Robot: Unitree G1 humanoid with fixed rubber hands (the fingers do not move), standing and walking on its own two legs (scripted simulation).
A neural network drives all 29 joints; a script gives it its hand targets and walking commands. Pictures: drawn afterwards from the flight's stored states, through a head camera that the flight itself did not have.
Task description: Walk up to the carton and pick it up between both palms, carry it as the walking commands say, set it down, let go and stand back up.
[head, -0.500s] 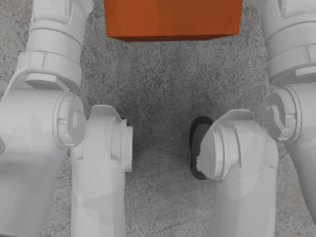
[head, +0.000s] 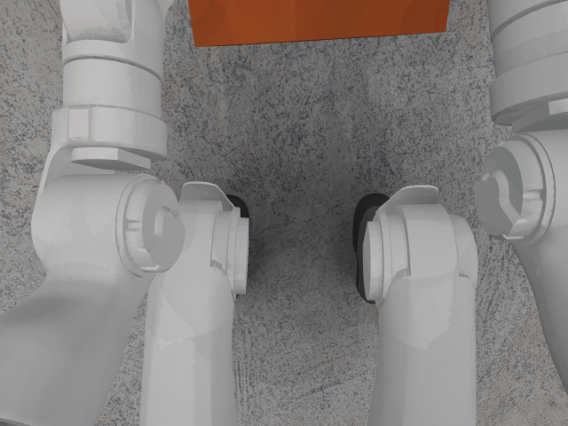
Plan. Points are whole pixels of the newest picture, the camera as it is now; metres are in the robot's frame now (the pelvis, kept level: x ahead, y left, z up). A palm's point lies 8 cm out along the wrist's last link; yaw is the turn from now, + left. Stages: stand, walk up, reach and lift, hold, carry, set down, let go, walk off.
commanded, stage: reach and lift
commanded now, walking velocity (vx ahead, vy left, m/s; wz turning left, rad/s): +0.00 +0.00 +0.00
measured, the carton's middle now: out of the picture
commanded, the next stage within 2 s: none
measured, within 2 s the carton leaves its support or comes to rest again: neither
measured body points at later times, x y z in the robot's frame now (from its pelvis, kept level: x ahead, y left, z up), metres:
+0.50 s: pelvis -0.02 -0.01 +0.04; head +0.36 -0.04 +0.27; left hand +0.56 +0.14 -0.10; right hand +0.58 -0.16 -0.11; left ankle +0.11 +0.14 -0.35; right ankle +0.11 -0.13 -0.35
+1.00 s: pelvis -0.03 +0.00 +0.08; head +0.33 -0.02 +0.33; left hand +0.54 +0.14 -0.04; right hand +0.56 -0.16 -0.04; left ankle +0.11 +0.14 -0.35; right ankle +0.11 -0.13 -0.35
